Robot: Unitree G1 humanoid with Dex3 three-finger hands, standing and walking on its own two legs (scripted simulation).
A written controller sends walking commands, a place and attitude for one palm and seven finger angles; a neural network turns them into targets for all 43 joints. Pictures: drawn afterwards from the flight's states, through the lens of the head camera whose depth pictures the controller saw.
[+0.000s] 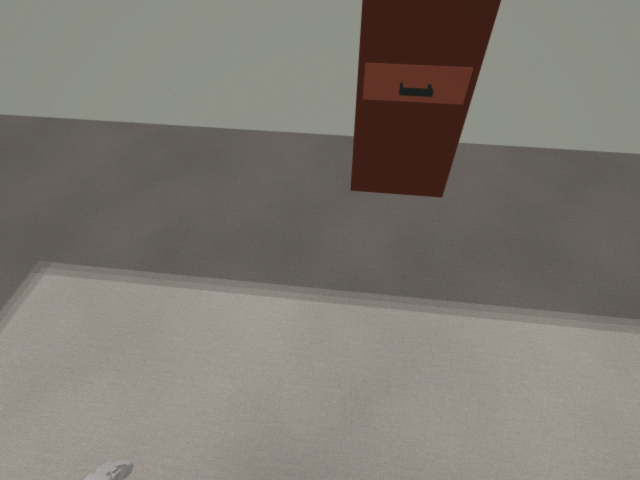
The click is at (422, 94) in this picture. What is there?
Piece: drawer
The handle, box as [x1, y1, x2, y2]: [399, 83, 432, 96]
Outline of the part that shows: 400,83 399,94 423,96 432,95 432,89 430,84 428,84 427,89 403,88 402,83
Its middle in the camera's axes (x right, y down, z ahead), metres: +0.35 -0.56 +1.44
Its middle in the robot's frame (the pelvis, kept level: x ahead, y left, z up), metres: +1.44 -0.28 -0.22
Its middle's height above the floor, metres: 0.55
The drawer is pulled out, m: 0.00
